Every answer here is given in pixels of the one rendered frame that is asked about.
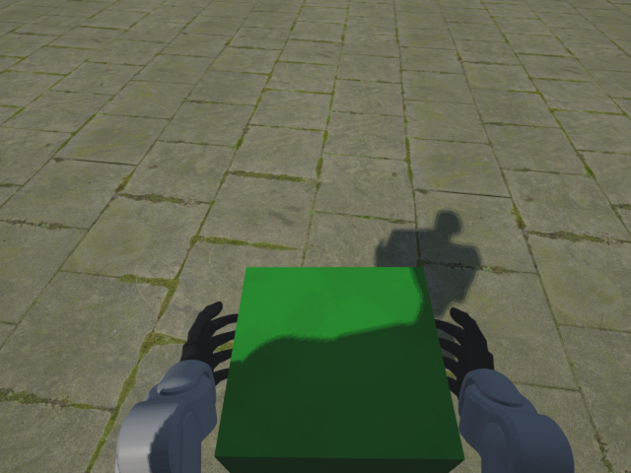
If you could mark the left robot hand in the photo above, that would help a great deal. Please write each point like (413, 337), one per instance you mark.
(200, 344)

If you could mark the robot left forearm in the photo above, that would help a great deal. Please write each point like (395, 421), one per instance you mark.
(163, 434)

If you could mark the robot right forearm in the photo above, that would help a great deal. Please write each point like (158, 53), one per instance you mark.
(505, 429)

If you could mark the right robot hand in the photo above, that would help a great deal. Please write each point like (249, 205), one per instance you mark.
(472, 353)

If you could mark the carton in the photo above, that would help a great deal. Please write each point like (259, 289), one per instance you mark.
(337, 370)

